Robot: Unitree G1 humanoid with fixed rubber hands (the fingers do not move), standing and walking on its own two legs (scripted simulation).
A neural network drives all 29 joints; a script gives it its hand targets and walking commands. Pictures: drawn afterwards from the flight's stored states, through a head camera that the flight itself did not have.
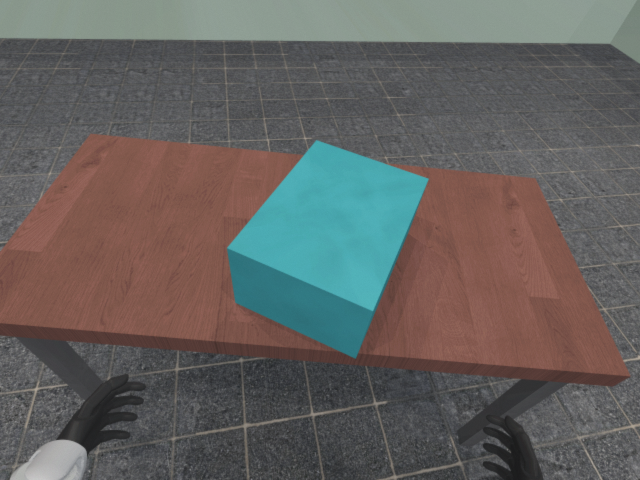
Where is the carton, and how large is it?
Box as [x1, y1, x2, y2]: [227, 140, 428, 358]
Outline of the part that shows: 316,140 227,247 235,302 355,358 405,239 428,179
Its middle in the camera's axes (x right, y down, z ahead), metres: +0.02 +0.01 +0.71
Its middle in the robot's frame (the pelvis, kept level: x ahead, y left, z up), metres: +0.52 -0.01 -0.07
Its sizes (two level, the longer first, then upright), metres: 0.317 0.233 0.155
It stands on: a table, 0.62 m high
